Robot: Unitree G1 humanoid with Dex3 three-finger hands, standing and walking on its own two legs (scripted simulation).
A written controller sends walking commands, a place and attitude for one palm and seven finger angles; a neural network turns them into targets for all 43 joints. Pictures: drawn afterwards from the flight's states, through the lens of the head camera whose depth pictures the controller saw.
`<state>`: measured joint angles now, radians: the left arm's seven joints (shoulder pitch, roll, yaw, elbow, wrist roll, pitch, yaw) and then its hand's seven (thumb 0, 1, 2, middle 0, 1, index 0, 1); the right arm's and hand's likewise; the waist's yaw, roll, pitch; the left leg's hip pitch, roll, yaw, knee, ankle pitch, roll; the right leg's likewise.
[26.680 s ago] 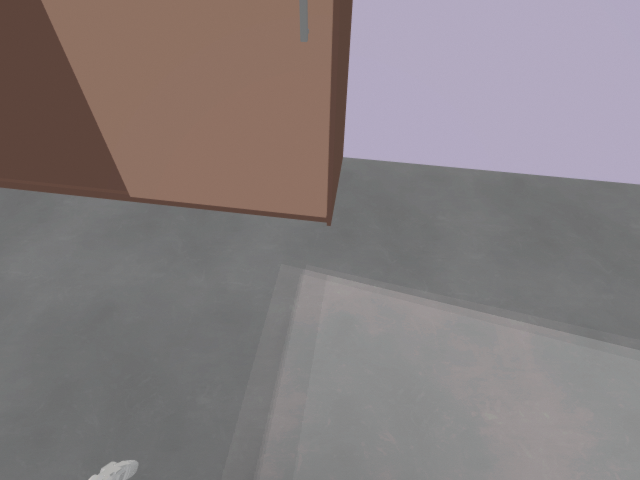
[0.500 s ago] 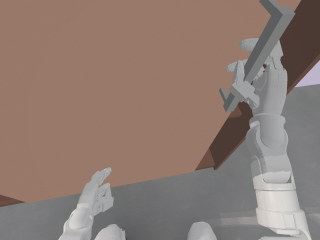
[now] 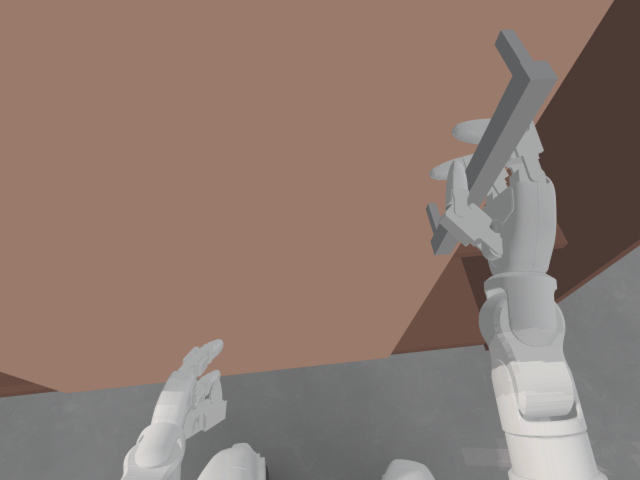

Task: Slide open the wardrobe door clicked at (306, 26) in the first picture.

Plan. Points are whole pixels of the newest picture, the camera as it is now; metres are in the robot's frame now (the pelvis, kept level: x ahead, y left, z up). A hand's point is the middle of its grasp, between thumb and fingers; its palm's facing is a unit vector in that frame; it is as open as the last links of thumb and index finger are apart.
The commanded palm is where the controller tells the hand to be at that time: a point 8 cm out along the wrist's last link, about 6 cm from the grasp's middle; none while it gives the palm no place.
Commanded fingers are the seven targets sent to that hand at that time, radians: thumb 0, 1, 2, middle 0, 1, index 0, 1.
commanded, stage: step sideways, sliding the door along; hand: right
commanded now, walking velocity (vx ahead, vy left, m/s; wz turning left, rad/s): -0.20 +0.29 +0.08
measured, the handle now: (468, 166) +0.38 -0.16 +0.17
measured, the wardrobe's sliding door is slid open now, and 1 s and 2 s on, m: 0.32 0.61 0.70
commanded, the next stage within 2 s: stop walking and hold the door there in 1.58 s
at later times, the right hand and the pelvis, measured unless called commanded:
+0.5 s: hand (276, 226) +0.32 +0.03 +0.17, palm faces -0.10 +0.99 -0.08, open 6.2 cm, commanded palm +0.31 -0.01 +0.16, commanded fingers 0.00 -0.90 -0.90 0.45 1.40 0.45 1.40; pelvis -0.06 +0.11 +0.01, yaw +5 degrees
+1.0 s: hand (123, 235) +0.31 +0.16 +0.17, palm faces +0.07 +1.00 -0.01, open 6.0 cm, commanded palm +0.29 +0.15 +0.16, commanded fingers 0.00 -0.90 -0.90 0.45 1.40 0.45 1.40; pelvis -0.09 +0.28 -0.01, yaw +1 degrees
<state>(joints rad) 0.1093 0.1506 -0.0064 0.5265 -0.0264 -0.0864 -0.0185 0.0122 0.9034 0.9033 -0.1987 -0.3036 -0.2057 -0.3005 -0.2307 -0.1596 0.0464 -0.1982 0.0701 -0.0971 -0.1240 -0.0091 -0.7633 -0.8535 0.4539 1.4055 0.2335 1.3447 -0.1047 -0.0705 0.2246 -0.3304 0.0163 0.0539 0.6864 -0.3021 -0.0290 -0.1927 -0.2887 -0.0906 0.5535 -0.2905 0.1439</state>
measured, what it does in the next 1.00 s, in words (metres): steps to the left: left foot, then right foot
